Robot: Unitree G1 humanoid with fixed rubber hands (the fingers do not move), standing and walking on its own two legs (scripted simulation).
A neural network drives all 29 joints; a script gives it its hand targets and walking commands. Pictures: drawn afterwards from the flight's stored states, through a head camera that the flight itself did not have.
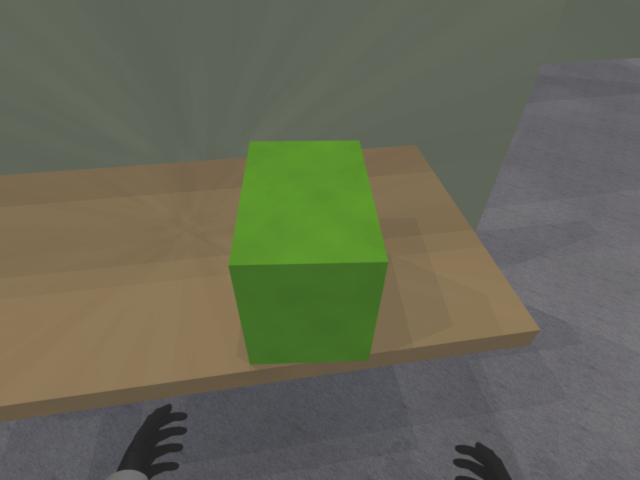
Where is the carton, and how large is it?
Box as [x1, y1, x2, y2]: [228, 140, 387, 364]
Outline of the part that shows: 358,140 251,141 249,143 228,265 250,364 368,360 387,266 387,258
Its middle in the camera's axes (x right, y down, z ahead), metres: -0.02 +0.01 +0.63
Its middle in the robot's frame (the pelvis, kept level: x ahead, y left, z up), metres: +0.48 +0.02 +0.03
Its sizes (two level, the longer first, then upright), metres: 0.287 0.187 0.227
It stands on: a table, 0.69 m high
